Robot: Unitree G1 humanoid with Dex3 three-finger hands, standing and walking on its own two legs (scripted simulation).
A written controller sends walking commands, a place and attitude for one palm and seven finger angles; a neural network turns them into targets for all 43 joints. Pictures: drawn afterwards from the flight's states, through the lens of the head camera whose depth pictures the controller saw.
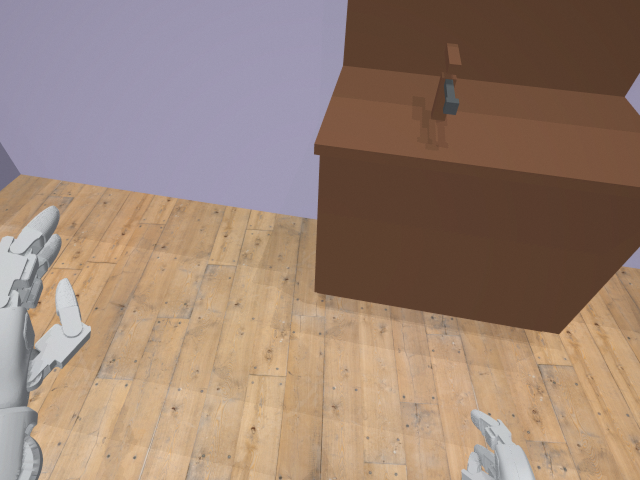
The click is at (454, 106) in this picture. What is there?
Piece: tap's lever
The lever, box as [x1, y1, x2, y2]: [443, 97, 458, 114]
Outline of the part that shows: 446,97 443,107 443,113 455,114 458,105 458,99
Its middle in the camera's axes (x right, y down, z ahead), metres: +0.30 -0.30 +0.88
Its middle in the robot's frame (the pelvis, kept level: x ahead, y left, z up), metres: +0.88 -0.24 +0.07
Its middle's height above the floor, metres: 0.84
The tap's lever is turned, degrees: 0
